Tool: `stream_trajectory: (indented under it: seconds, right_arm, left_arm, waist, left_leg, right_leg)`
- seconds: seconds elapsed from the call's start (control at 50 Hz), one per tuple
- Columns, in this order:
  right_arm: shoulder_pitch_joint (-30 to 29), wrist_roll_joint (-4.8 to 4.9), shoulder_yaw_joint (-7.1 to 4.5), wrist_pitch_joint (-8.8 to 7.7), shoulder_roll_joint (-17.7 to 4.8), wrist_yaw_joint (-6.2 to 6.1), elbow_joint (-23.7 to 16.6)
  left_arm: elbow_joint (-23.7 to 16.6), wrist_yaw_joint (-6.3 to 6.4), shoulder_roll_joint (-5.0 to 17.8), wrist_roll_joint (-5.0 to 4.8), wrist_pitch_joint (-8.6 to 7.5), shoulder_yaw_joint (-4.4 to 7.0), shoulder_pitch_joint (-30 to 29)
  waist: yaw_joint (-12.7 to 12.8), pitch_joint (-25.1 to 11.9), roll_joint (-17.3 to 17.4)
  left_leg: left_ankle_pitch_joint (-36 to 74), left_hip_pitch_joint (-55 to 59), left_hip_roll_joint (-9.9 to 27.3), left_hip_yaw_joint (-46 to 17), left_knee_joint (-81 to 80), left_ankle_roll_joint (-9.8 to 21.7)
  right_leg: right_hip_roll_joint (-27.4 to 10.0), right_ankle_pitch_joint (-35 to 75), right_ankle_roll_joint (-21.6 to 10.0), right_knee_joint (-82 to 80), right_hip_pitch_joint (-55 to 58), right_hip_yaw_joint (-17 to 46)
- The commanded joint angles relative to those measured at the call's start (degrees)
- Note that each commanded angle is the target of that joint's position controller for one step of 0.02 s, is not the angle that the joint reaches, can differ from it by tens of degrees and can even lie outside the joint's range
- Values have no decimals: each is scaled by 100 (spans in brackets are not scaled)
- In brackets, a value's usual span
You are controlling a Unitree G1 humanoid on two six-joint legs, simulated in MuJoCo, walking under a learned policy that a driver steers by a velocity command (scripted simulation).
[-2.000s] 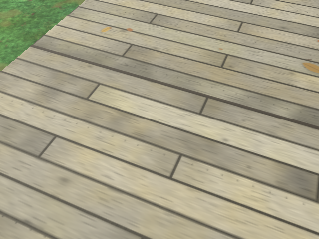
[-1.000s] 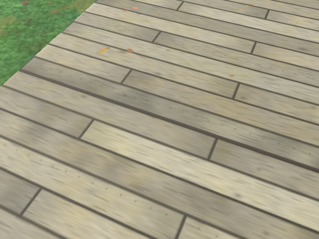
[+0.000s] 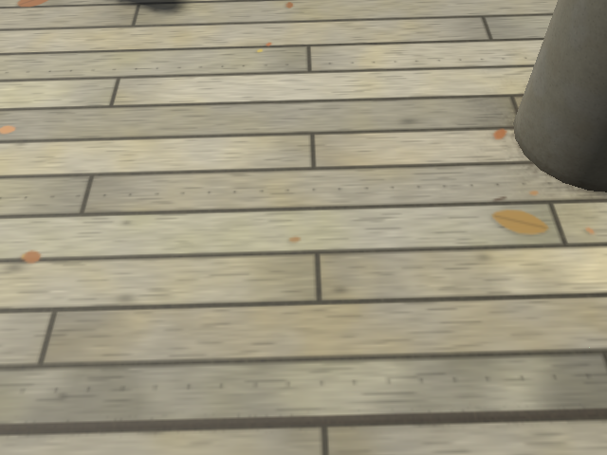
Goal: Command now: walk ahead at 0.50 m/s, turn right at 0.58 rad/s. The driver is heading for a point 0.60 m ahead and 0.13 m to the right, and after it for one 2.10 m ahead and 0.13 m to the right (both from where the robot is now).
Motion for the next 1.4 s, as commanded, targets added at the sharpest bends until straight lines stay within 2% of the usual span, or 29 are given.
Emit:
stream_trajectory:
  seconds: [0.02, 0.06, 0.1, 0.24, 0.34, 0.4, 0.42, 0.44, 0.46, 0.48, 0.5, 0.54, 0.6, 0.82, 0.86, 0.9, 0.92, 0.94, 0.96, 0.98, 1.0, 1.04, 1.1, 1.2, 1.28, 1.34, 1.36, 1.38, 1.4]
  right_arm:
    - [-528, -27, -73, -405, -651, 4, -723]
    - [-352, -150, -165, -251, -755, 0, -689]
    - [-407, -212, -144, -130, -582, -4, -763]
    - [-1774, -167, 0, -117, -283, 83, -1233]
    - [-1993, -104, -70, -237, -566, 199, -1439]
    - [-959, -146, -219, -326, -835, 167, -1216]
    - [-85, -253, -304, -340, -1125, 122, -1132]
    - [612, -342, -426, -270, -1606, 109, -967]
    - [627, -185, -340, -228, -1191, 148, -936]
    - [327, -150, -216, -181, -725, 127, -1045]
    - [29, -192, -154, -121, -584, 112, -1087]
    - [-284, -258, -74, -91, -400, 104, -1022]
    - [-259, -199, -129, -160, -521, 110, -903]
    - [157, -69, -250, 83, -1071, -9, -572]
    - [225, 37, -265, 145, -1206, -5, -499]
    - [145, 84, -198, 164, -1110, 5, -442]
    - [268, -104, -53, 116, -776, 30, -536]
    - [1066, -277, 203, 72, -153, 160, -538]
    - [1085, -11, 93, 83, -687, 174, -290]
    - [432, 161, -8, 139, -977, 168, -456]
    - [139, 101, 24, 208, -842, 108, -546]
    - [347, -46, 0, 466, -714, -22, -372]
    - [622, -82, -40, 697, -596, -156, -360]
    - [-98, -105, -54, 815, -542, -126, -747]
    - [-405, -145, -72, 861, -599, -48, -980]
    - [-136, -158, -85, 848, -558, 43, -989]
    - [-14, -189, -133, 828, -680, 36, -951]
    - [101, -197, -249, 809, -1087, -21, -974]
    - [97, -207, -350, 811, -1692, -140, -1162]
  left_arm:
    - [-152, 51, 759, 7, -140, 198, 917]
    - [-328, 92, 559, 80, -148, 112, 482]
    - [-319, 158, 708, 40, -172, 142, 584]
    - [-211, 323, 881, -20, -99, 188, 1185]
    - [-135, 363, 852, -47, -16, 186, 1464]
    - [-261, 372, 708, -14, 29, 137, 1230]
    - [-404, 341, 416, 63, 7, 19, 1125]
    - [-545, 343, 1, -57, -54, -99, 1927]
    - [-477, 350, 492, -159, -76, -59, 2076]
    - [-480, 347, 923, -150, -42, 53, 1517]
    - [-564, 351, 945, -75, -6, 68, 1108]
    - [-675, 303, 766, -11, 32, 95, 867]
    - [-775, 253, 428, -65, 133, 32, 875]
    - [-1310, -48, 226, 35, 48, -82, -590]
    - [-1353, -70, 345, 72, 27, -15, -405]
    - [-990, -1, 703, 151, 0, 176, 760]
    - [-855, 119, 1152, 269, 23, 263, 1380]
    - [-971, 216, 1386, 432, 45, 153, 1225]
    - [-1006, 168, 1147, 360, 70, 117, 1448]
    - [-893, 124, 994, 260, 66, 76, 1176]
    - [-814, 114, 792, 159, 35, 3, 753]
    - [-744, 116, 461, 210, -10, -100, 103]
    - [-673, 189, 633, 336, -74, -21, -388]
    - [-436, 430, 736, 242, 65, 51, -295]
    - [-327, 436, 853, 206, 180, 90, -296]
    - [-222, 451, 961, 23, 261, 127, -401]
    - [-111, 462, 857, -19, 287, 113, -172]
    - [-14, 449, 642, 60, 304, 72, 120]
    - [-248, 417, 373, 335, 287, -14, 11]
  waist:
    - [373, -1033, -52]
    - [29, -821, -119]
    - [-36, -687, -67]
    - [449, -308, -465]
    - [476, -328, -619]
    - [-88, -774, -782]
    - [-495, -1541, -382]
    - [-249, -2408, 1370]
    - [-254, -2348, 1619]
    - [-400, -1503, 913]
    - [-342, -1003, 467]
    - [-73, -473, 489]
    - [35, -361, 575]
    - [-346, -83, 376]
    - [-120, -295, 527]
    - [598, -911, 381]
    - [778, -1573, -149]
    - [238, -2555, -1415]
    - [659, -3460, -940]
    - [658, -2623, -667]
    - [443, -1891, -467]
    - [-13, -1237, -476]
    - [-280, -1061, -738]
    - [-10, -855, -675]
    - [83, -791, -658]
    - [-143, -832, -659]
    - [-142, -826, -469]
    - [-44, -738, 419]
    - [136, -614, 2056]
  left_leg:
    - [602, -3095, 205, -734, 639, 232]
    - [918, -2281, 385, -766, 29, 153]
    - [1112, -2138, 346, -648, -522, -8]
    - [3321, -1743, -223, -455, -3251, -176]
    - [2847, -1526, -363, -659, -3914, 12]
    - [2523, -55, -359, -543, -4246, 353]
    - [2396, 1425, 465, -1264, -4040, 723]
    - [1560, 3562, 1862, -3755, -4360, 1660]
    - [231, 3622, 2187, -4903, -4782, 1795]
    - [29, 2904, 1900, -4014, -4907, 1504]
    - [592, 2119, 1630, -3135, -4972, 1285]
    - [1599, 1025, 1191, -2092, -5273, 1125]
    - [2191, 635, 1106, -1318, -5658, 1216]
    - [4570, 1168, 1039, 514, -5261, 897]
    - [5638, 1359, 1119, 451, -4733, 843]
    - [5916, 1074, 818, 614, -3346, 562]
    - [3973, 4, 454, 650, -1962, 260]
    - [-1469, -1740, -287, 117, 204, -137]
    - [-1591, -1663, -351, -1076, 790, -142]
    - [-1286, -2078, -104, -966, 750, -128]
    - [-880, -2258, 99, -763, 301, -146]
    - [-232, -1414, 305, -698, -197, -294]
    - [284, -797, 145, -411, -503, -428]
    - [863, -1158, 295, -330, -1227, -276]
    - [703, -961, 168, -83, -1921, -117]
    - [1151, -384, -58, 214, -3198, 145]
    - [1624, -20, -204, 161, -3751, 313]
    - [2968, 412, 248, -709, -4406, 621]
    - [5129, 1099, 1634, -2686, -4458, 1510]
  right_leg:
    - [-1681, 580, -1218, -2066, 3250, 3128]
    - [-1404, 1278, -1105, -2298, 2184, 2546]
    - [-1298, 1732, -1122, -2441, 1761, 2244]
    - [-789, 1071, -635, -2398, 1285, 1706]
    - [-1105, 809, -508, -1717, 2003, 2450]
    - [-807, 1527, -233, -726, 1950, 2514]
    - [-479, 1089, -21, 718, 1271, 2124]
    - [365, -1475, 421, 2727, -803, 1365]
    - [-8, -2167, 492, 3690, -1739, 1433]
    - [-271, -1663, 533, 3972, -1999, 1416]
    - [-489, -1214, 562, 3890, -1850, 1185]
    - [-801, -757, 548, 3359, -1431, 1128]
    - [-953, -526, 579, 2910, -1271, 943]
    - [-623, 1171, 499, 54, -727, 144]
    - [-328, 693, 291, -272, -157, 77]
    - [-47, 1703, -26, -1173, 1617, 19]
    - [-933, 4210, -308, -787, 3227, 837]
    - [-2843, 6875, -1456, -249, 4985, 2850]
    - [-2977, 6009, -1691, -597, 4719, 3178]
    - [-2550, 5262, -1382, -867, 4118, 2348]
    - [-2225, 4381, -1061, -1122, 3379, 1897]
    - [-1900, 3431, -801, -1685, 1777, 1234]
    - [-1831, 2850, -837, -2130, 867, 624]
    - [-2036, 933, -796, -2431, 1107, 401]
    - [-2205, 832, -714, -2254, 1381, 276]
    - [-2167, 1019, -360, -1627, 1571, 52]
    - [-1944, 633, -60, -1203, 1446, -130]
    - [-1463, -101, 431, -148, 939, -592]
    - [-550, -2413, 1060, 1597, -781, -926]
Velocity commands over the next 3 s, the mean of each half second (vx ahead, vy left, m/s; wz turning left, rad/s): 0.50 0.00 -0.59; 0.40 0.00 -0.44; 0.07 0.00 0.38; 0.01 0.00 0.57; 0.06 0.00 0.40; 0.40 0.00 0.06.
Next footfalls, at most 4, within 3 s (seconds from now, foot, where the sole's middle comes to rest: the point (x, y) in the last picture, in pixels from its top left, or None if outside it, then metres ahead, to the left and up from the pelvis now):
0.42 left None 0.43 0.10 -0.76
0.92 right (437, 392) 0.56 -0.25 -0.76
1.38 left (325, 365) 0.63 -0.01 -0.76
1.84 right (428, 373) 0.60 -0.24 -0.76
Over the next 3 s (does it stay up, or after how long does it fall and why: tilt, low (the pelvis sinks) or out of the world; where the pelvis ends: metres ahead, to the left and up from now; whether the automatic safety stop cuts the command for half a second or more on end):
stays up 0.75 -0.09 0.03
